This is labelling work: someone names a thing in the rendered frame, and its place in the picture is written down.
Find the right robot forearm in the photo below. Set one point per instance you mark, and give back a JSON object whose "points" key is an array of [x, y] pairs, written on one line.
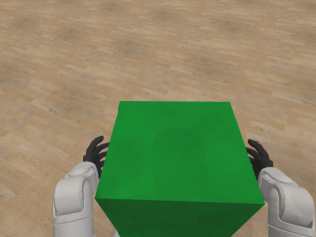
{"points": [[291, 209]]}

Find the robot left hand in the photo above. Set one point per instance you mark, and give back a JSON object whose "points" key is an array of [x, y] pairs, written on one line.
{"points": [[93, 155]]}

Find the left robot forearm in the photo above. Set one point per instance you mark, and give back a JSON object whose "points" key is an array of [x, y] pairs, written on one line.
{"points": [[72, 202]]}

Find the robot right hand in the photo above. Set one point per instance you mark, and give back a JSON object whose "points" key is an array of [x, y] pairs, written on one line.
{"points": [[261, 158]]}

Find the carton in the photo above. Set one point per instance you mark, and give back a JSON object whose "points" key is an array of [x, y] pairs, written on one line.
{"points": [[177, 169]]}

